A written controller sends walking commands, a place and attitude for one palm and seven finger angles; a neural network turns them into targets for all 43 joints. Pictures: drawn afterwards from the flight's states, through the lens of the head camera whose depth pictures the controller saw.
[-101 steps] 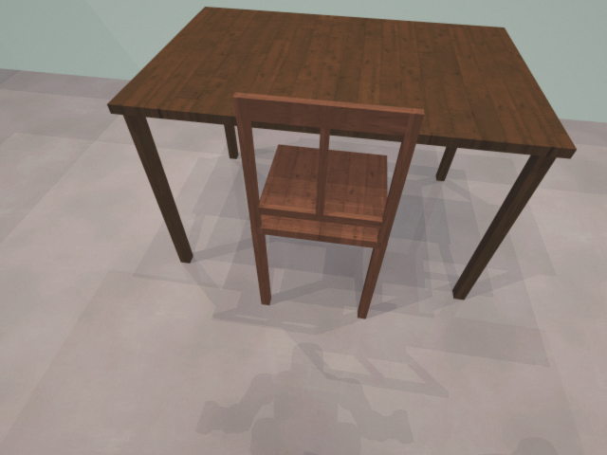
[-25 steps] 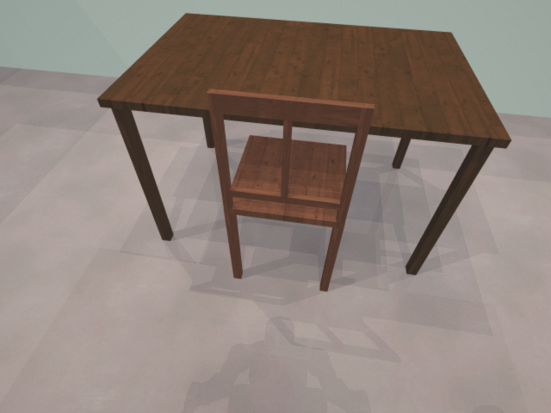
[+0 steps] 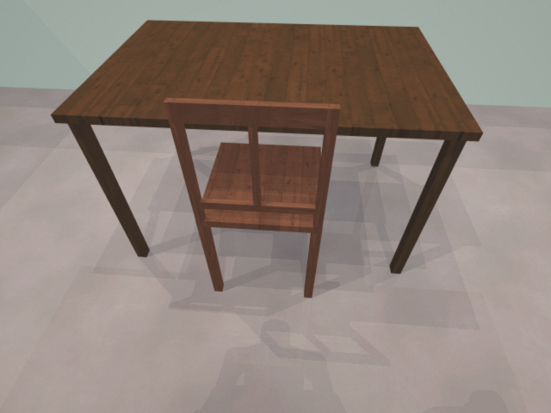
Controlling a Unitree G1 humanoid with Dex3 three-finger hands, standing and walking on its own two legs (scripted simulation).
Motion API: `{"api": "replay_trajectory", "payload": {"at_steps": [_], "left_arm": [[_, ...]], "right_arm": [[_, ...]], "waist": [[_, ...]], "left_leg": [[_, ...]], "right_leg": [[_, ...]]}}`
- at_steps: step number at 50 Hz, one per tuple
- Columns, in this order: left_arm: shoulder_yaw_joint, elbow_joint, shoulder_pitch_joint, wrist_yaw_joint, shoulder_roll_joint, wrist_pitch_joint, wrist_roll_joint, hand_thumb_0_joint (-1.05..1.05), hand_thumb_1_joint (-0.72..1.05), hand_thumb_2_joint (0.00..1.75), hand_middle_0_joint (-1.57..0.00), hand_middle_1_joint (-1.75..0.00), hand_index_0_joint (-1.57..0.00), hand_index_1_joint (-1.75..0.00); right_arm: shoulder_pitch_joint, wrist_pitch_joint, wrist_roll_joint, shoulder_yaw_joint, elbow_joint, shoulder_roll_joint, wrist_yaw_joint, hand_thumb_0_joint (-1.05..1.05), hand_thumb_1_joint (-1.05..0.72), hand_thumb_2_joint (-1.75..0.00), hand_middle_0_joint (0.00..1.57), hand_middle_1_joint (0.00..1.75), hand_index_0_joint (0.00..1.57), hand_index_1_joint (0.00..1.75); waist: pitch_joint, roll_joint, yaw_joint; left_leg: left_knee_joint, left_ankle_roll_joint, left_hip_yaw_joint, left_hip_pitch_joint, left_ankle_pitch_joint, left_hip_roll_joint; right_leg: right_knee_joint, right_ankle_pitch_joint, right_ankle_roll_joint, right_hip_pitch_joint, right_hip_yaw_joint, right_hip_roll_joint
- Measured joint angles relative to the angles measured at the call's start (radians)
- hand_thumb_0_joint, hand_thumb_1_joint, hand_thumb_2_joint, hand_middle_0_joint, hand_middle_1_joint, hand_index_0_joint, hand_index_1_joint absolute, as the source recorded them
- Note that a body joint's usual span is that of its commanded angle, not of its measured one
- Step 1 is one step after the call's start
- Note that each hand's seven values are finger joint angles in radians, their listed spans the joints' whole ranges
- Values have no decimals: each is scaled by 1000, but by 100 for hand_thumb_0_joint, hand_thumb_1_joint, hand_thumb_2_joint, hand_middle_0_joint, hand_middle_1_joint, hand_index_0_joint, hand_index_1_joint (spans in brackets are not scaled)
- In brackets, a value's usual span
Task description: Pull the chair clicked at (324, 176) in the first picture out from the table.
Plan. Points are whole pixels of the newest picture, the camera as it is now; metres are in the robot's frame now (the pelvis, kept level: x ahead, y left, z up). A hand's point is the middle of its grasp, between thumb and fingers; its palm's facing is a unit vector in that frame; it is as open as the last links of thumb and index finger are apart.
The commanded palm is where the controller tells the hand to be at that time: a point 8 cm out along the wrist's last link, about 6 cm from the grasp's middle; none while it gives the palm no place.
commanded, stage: take the last steps up to it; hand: left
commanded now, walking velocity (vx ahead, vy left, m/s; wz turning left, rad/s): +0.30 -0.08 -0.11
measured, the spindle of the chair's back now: (255, 168) +0.72 +0.10 -0.10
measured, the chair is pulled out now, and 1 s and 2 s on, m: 0.00 0.00 0.00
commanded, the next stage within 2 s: come to a stop and stand still in 0.60 s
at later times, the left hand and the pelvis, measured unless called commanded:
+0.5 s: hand out of the picture +0.14 +0.19 -0.18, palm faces -0.01 -0.99 -0.12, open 7.4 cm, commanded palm none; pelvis +0.16 +0.03 +0.01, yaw -5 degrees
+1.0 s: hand (209, 307) +0.36 +0.16 -0.17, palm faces -0.04 -0.98 -0.19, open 7.3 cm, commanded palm none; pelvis +0.26 +0.00 +0.00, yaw -4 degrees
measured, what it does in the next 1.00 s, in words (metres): walks ahead: left foot, then right foot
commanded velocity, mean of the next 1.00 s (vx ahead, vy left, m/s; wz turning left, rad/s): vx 0.07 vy -0.02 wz -0.03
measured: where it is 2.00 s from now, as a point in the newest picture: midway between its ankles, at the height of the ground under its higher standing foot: outside the picture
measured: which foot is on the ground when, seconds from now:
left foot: up 0.00-0.32, down 0.34-0.76, up 0.78-0.98, down 1.00-1.00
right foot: down 0.00-0.34, up 0.36-0.72, down 0.74-1.00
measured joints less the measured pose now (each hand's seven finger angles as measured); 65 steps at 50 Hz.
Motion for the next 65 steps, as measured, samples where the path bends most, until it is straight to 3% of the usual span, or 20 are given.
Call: {"api": "replay_trajectory", "payload": {"at_steps": [3,5,10,14,16,17,19,21,23,29,33,37,39,42,49,51,53,55,59,65], "left_arm": [[-3,7,49,22,-34,-26,-3,0,90,89,-20,-30,-20,-30],[-8,24,83,28,-58,-31,-1,0,90,89,-20,-30,-20,-30],[-18,70,142,33,-99,-33,3,0,90,89,-20,-30,-20,-30],[-13,93,161,33,-105,-31,5,0,90,89,-21,-30,-20,-30],[-8,97,170,32,-103,-29,2,0,90,89,-21,-30,-20,-30],[-4,95,178,30,-107,-26,-2,0,90,89,-21,-30,-20,-30],[2,93,150,25,-88,-9,-2,1,90,89,-21,-30,-20,-30],[9,79,107,21,-64,4,4,1,90,89,-20,-30,-20,-30],[19,50,59,16,-45,9,11,1,90,89,-20,-30,-20,-30],[29,-53,-66,10,-19,5,8,0,91,90,-20,-30,-20,-30],[29,-78,-123,7,-9,9,7,0,91,90,-20,-30,-20,-30],[22,-88,-148,6,3,-5,7,0,91,90,-20,-30,-20,-30],[13,-72,-165,18,-13,-20,3,0,91,90,-20,-30,-20,-30],[-8,-49,-176,32,-39,-25,-3,0,91,90,-20,-30,-20,-30],[6,-51,-209,57,-41,27,-8,-1,93,89,-21,-30,-20,-30],[13,-55,-210,57,-30,43,-11,0,92,89,-21,-30,-20,-30],[17,-57,-206,61,-15,62,-12,0,92,89,-21,-30,-20,-30],[21,-56,-205,65,-4,77,-13,0,91,89,-20,-30,-20,-30],[27,-56,-195,64,11,82,-12,0,91,89,-20,-30,-20,-30],[11,-35,-141,52,7,86,-8,0,91,90,-20,-30,-20,-30]], "right_arm": [[3,10,-1,-5,14,11,4,1,-91,-90,20,30,20,29],[-14,7,-3,-11,4,19,8,1,-91,-90,20,30,20,29],[-85,-8,1,-18,-46,54,19,1,-91,-90,20,30,20,29],[-143,-30,6,-18,-79,77,21,1,-92,-90,20,30,20,29],[-160,-52,3,-12,-96,86,16,1,-92,-90,20,30,20,29],[-164,-67,-2,-10,-108,85,13,1,-92,-90,20,30,20,29],[-172,-77,-3,-6,-115,104,2,1,-91,-90,20,30,20,29],[-154,-72,0,-4,-112,117,-5,0,-91,-90,20,30,20,29],[-132,-77,9,-25,-110,109,-24,-1,-94,-90,21,30,20,30],[-61,-58,-3,-21,-72,61,-11,-2,-94,-90,21,30,20,30],[-21,-41,-8,-22,-58,54,-4,0,-93,-90,20,30,20,29],[25,-29,-6,-19,-44,59,-2,0,-92,-90,20,30,20,29],[29,-18,1,-13,-27,51,-7,0,-91,-90,20,30,20,29],[11,5,12,-6,-10,49,-20,1,-91,-90,20,30,20,29],[-51,33,16,-12,-45,68,-27,1,-91,-90,20,30,20,29],[-73,34,13,-14,-58,73,-24,1,-91,-90,20,30,20,29],[-92,31,6,-12,-75,81,-23,1,-91,-90,20,30,20,29],[-107,24,2,-8,-90,82,-33,1,-92,-90,20,30,20,29],[-132,19,-1,0,-100,77,-36,1,-92,-90,20,30,20,29],[-155,17,0,-2,-96,65,-28,1,-91,-90,20,30,20,30]], "waist": [[1,-4,15],[3,-8,15],[13,-25,16],[30,-41,31],[38,-53,31],[35,-41,33],[47,-73,27],[40,-93,24],[27,-96,21],[0,-73,10],[4,-53,-23],[11,-49,-45],[23,-14,-45],[38,9,-50],[76,-16,-29],[89,-36,-20],[94,-60,-9],[97,-65,-12],[96,-67,-8],[66,-52,-4]], "left_leg": [[267,6,3,-134,13,-6],[316,-1,23,-203,61,0],[188,-4,49,-290,165,13],[-6,17,57,-256,209,-1],[-127,33,66,-188,251,-20],[-172,57,52,-161,279,-12],[-111,65,78,-162,263,-22],[-123,62,96,-130,232,-33],[-183,54,103,-89,243,-45],[-329,48,94,13,273,-58],[-340,32,84,52,244,-52],[-257,-1,81,61,161,-41],[-154,-8,57,33,67,-17],[-39,-22,15,-15,-37,-23],[-137,-49,25,-35,106,-53],[-176,-12,44,-20,218,-61],[-184,38,66,-10,200,-72],[-205,60,68,-6,200,-74],[-265,63,58,-2,249,-75],[-327,55,59,-4,301,-74]], "right_leg": [[-70,-7,-15,56,-4,11],[-128,11,-15,94,3,15],[-233,28,-8,175,30,22],[-240,-12,8,231,49,21],[-156,-76,17,226,60,15],[-45,-116,15,183,59,25],[278,-151,2,52,66,7],[512,-109,-2,-78,54,-17],[588,-41,6,-182,36,-50],[331,52,42,-279,9,-124],[155,68,52,-236,0,-126],[-53,137,45,-113,-13,-104],[-30,125,39,-104,-23,-79],[-39,95,38,-73,-38,-63],[-35,80,54,-43,-34,-78],[-2,64,67,-51,-22,-88],[71,2,69,-81,4,-93],[232,-113,68,-128,47,-67],[385,-124,81,-151,78,-35],[189,-125,81,-39,56,-48]]}}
